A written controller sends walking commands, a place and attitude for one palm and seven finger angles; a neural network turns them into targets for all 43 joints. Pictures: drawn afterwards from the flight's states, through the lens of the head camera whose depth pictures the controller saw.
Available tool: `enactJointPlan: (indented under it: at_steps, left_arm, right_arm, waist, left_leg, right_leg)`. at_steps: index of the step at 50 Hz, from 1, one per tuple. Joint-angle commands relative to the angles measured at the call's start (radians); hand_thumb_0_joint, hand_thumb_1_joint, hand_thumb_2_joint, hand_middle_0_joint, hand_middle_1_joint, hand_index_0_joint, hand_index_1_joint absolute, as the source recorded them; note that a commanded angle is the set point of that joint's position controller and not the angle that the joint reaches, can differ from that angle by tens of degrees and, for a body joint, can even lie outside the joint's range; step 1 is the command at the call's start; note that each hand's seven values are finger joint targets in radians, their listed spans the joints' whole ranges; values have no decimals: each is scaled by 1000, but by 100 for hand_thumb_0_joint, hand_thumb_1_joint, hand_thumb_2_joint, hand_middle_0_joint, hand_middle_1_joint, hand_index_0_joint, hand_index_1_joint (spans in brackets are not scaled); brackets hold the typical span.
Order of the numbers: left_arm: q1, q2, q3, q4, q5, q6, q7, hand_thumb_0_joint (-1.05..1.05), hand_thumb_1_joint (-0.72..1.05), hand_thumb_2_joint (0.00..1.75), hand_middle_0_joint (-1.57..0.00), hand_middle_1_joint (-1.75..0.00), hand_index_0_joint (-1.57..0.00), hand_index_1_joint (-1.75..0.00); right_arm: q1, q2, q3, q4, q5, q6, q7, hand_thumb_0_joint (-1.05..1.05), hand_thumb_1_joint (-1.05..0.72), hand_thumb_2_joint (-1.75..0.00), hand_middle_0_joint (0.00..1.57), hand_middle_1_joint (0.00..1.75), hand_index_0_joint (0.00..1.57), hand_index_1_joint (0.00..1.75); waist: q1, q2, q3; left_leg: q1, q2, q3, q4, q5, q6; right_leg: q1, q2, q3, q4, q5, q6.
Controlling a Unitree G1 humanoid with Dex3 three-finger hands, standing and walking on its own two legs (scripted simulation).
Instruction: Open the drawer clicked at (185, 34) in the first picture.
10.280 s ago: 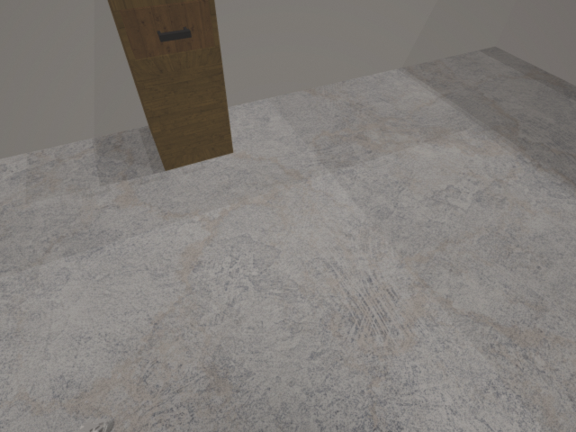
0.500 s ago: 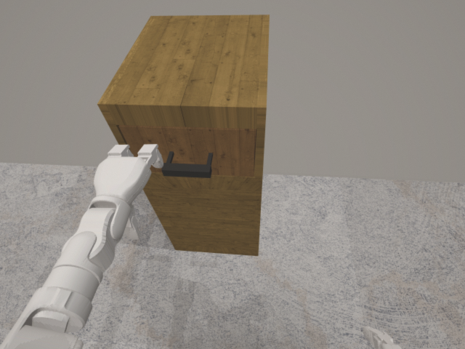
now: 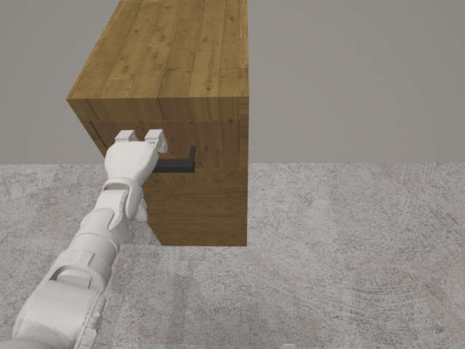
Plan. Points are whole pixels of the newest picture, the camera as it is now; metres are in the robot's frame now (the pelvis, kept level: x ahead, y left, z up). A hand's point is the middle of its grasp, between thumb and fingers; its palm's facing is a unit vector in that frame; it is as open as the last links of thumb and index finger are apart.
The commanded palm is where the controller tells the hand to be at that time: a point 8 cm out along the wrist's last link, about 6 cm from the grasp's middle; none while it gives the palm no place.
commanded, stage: move the hooked fingers above the handle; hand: left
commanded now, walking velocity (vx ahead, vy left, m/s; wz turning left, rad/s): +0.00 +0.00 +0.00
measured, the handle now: (170, 158) +0.54 +0.17 -0.07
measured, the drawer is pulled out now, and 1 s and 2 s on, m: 0.00 0.00 0.00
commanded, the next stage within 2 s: lower the fingers behind the handle in 1.16 s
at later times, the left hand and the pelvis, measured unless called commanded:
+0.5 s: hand (167, 160) +0.49 +0.15 -0.01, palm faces -0.02 -0.01 -1.00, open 13.8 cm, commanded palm +0.46 +0.17 +0.04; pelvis -0.01 +0.00 -0.02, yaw +0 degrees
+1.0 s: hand (163, 161) +0.49 +0.16 -0.01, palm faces -0.02 -0.01 -1.00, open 13.8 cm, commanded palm +0.46 +0.17 +0.04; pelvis +0.00 +0.01 -0.02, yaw +0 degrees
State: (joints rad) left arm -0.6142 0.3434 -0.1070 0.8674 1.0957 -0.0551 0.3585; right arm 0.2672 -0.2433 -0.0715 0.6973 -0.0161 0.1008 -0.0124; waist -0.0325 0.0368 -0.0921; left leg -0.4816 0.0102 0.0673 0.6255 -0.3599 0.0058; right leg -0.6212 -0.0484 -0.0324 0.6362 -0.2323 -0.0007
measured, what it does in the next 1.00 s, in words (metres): stands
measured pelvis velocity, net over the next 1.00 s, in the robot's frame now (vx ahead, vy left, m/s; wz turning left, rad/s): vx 0.00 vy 0.01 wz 0.00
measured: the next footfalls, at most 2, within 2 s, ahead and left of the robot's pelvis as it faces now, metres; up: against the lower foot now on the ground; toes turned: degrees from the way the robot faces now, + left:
none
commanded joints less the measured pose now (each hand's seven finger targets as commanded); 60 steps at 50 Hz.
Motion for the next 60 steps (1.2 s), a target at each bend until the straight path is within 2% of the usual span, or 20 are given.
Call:
enactJointPlan:
  at_steps: [1,7,13,17,22,23,25,27,31,34,35,37,40,43,45,48,51,56,58,60]
  left_arm:
    - [-406,217,90,-120,6,2,58,0,-50,30,-30,-120,-30,-120]
    - [-505,210,67,-72,15,12,82,0,-50,30,-30,-120,-30,-120]
    - [-652,165,19,-7,23,16,101,0,-50,30,-30,-120,-30,-120]
    - [-708,188,40,31,27,26,119,0,-50,30,-30,-120,-30,-120]
    - [-707,210,56,157,23,80,128,0,-50,30,-30,-120,-30,-120]
    - [-742,219,54,146,26,86,128,0,-50,30,-30,-120,-30,-120]
    - [-722,268,93,121,26,91,124,0,-50,30,-30,-120,-30,-120]
    - [-696,265,96,100,21,89,111,0,-50,30,-30,-120,-30,-120]
    - [-638,280,112,65,12,81,93,0,-50,30,-30,-120,-30,-120]
    - [-601,246,94,37,17,66,97,0,-50,30,-30,-120,-30,-120]
    - [-619,204,60,34,15,62,97,0,-50,30,-30,-120,-30,-120]
    - [-643,227,77,21,11,50,105,0,-50,30,-30,-120,-30,-120]
    - [-695,175,36,-8,12,38,117,0,-50,30,-30,-120,-30,-120]
    - [-681,217,72,5,17,39,130,0,-50,30,-30,-120,-30,-120]
    - [-679,174,38,48,21,58,136,0,-50,30,-30,-120,-30,-120]
    - [-680,189,46,73,20,85,133,0,-50,30,-30,-120,-30,-120]
    - [-667,150,20,106,7,101,111,0,-50,30,-30,-120,-30,-120]
    - [-631,199,64,34,11,62,86,0,-50,30,-30,-120,-30,-120]
    - [-620,156,31,37,20,54,90,0,-50,30,-30,-120,-30,-120]
    - [-626,196,65,13,25,48,107,0,-50,30,-30,-120,-30,-120]
  right_arm:
    - [50,-142,-42,-85,-5,-28,-12,0,-90,-90,20,30,20,30]
    - [73,-143,-42,-76,-9,-33,-12,0,-90,-90,20,30,20,30]
    - [118,-150,-47,-48,-19,-48,-11,0,-90,-90,20,30,20,30]
    - [150,-158,-48,-34,-31,-54,-3,0,-90,-90,20,30,20,30]
    - [167,-172,-40,-21,-31,-47,6,0,-90,-90,20,30,20,30]
    - [170,-175,-39,-24,-32,-48,6,0,-90,-90,20,30,20,30]
    - [176,-177,-40,-33,-34,-44,8,0,-90,-90,20,30,20,30]
    - [185,-176,-43,-41,-34,-38,9,0,-90,-90,20,30,20,30]
    - [176,-174,-43,-56,-28,-28,7,0,-90,-90,20,30,20,30]
    - [185,-170,-50,-50,-27,-28,6,0,-90,-90,20,30,20,30]
    - [186,-168,-52,-46,-25,-29,6,0,-90,-90,20,30,20,30]
    - [191,-172,-53,-34,-25,-30,6,0,-90,-90,20,30,20,30]
    - [192,-165,-57,-24,-28,-34,5,0,-90,-90,20,30,20,30]
    - [186,-165,-54,-18,-31,-30,7,0,-90,-90,20,30,20,30]
    - [178,-162,-50,-14,-30,-28,9,0,-90,-90,20,30,20,30]
    - [166,-164,-43,-24,-26,-22,9,0,-90,-90,20,30,20,30]
    - [160,-160,-41,-32,-23,-21,7,0,-90,-90,20,30,20,30]
    - [158,-158,-42,-55,-28,-19,0,0,-90,-90,20,30,20,30]
    - [161,-154,-45,-54,-28,-19,1,0,-90,-90,20,30,20,30]
    - [160,-157,-45,-53,-30,-22,4,0,-90,-90,20,30,20,30]
  waist:
    - [-13,-86,-351]
    - [-40,-57,-382]
    - [-100,-36,-415]
    - [-105,8,-482]
    - [-125,-54,-451]
    - [-127,-35,-463]
    - [-99,-11,-534]
    - [-95,-9,-571]
    - [-76,-28,-564]
    - [-77,-27,-546]
    - [-95,-33,-508]
    - [-97,-34,-499]
    - [-116,-20,-498]
    - [-98,11,-511]
    - [-113,-6,-459]
    - [-107,-6,-464]
    - [-116,-33,-449]
    - [-85,-15,-521]
    - [-99,-28,-492]
    - [-85,-14,-493]
  left_leg:
    - [-7,-50,-17,-48,327,27]
    - [-40,-54,-14,-19,279,29]
    - [-51,-50,-32,29,251,31]
    - [-66,-49,-41,65,283,28]
    - [-163,-47,-35,95,262,31]
    - [-172,-47,-35,98,250,32]
    - [-159,-48,-32,103,283,32]
    - [-143,-43,-34,110,329,31]
    - [-160,-43,-23,103,327,33]
    - [-128,-34,-27,96,346,32]
    - [-123,-30,-31,93,331,31]
    - [-109,-30,-36,87,319,31]
    - [-71,-28,-43,86,317,31]
    - [-62,-34,-44,85,336,27]
    - [-75,-33,-45,82,333,25]
    - [-82,-37,-40,78,327,24]
    - [-84,-39,-34,78,327,27]
    - [-69,-38,-33,93,407,27]
    - [-74,-34,-35,101,404,26]
    - [-81,-35,-33,97,388,25]
  right_leg:
    - [321,57,2,-18,276,-39]
    - [280,56,13,-1,241,-35]
    - [173,62,6,29,189,-35]
    - [145,62,5,68,209,-37]
    - [123,66,4,94,218,-31]
    - [118,64,9,97,212,-30]
    - [161,64,14,112,244,-32]
    - [182,65,12,122,288,-31]
    - [224,65,18,112,309,-29]
    - [203,66,11,103,304,-30]
    - [173,67,7,94,283,-29]
    - [163,67,7,86,259,-29]
    - [138,67,2,74,242,-30]
    - [146,67,1,82,246,-35]
    - [121,68,-7,78,242,-34]
    - [139,68,-5,79,246,-34]
    - [151,69,-4,71,263,-32]
    - [205,64,5,96,343,-32]
    - [169,65,-1,96,331,-30]
    - [176,64,2,99,318,-32]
